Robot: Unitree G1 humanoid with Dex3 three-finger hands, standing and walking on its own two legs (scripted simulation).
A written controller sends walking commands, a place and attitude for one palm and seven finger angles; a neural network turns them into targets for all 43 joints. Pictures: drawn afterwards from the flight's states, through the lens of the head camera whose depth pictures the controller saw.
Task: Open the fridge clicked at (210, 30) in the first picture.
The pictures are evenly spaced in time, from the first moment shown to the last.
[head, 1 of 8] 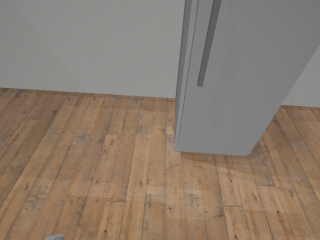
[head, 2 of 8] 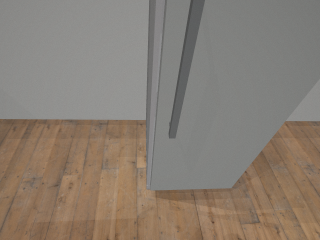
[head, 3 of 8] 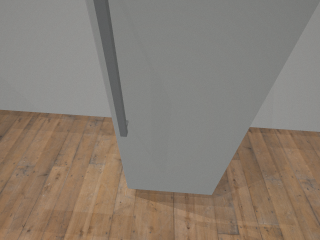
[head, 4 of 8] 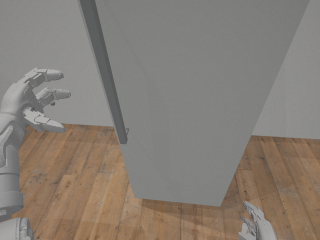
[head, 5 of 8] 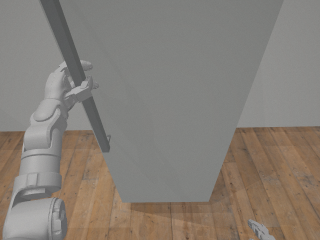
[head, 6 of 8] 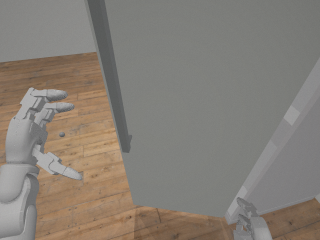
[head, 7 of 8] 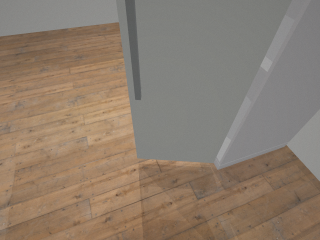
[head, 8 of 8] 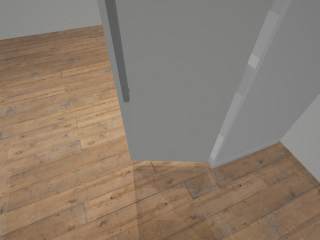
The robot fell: no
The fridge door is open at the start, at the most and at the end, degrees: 0 73 67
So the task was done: yes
